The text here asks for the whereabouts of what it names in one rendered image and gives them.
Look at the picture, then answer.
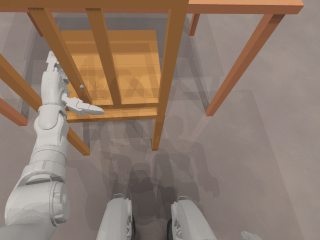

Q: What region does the chair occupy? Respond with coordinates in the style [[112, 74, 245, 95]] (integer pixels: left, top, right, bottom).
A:
[[0, 0, 189, 156]]

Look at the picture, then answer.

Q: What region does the robot left forearm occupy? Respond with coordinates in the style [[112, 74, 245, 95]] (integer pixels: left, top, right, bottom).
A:
[[4, 104, 69, 226]]

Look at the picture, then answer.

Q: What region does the robot right shin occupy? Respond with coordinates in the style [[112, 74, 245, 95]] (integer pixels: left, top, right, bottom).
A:
[[172, 196, 187, 240]]

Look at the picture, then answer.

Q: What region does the robot left thigh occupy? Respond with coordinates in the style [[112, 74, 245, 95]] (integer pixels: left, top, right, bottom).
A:
[[96, 197, 133, 240]]

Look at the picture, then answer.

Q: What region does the left robot hand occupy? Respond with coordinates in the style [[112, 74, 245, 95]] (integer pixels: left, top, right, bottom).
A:
[[41, 51, 104, 116]]

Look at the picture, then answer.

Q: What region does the table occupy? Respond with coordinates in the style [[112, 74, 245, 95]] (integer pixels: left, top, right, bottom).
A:
[[0, 0, 304, 126]]

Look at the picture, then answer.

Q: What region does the left robot upper arm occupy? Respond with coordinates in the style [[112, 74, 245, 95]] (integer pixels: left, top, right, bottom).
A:
[[0, 181, 70, 240]]

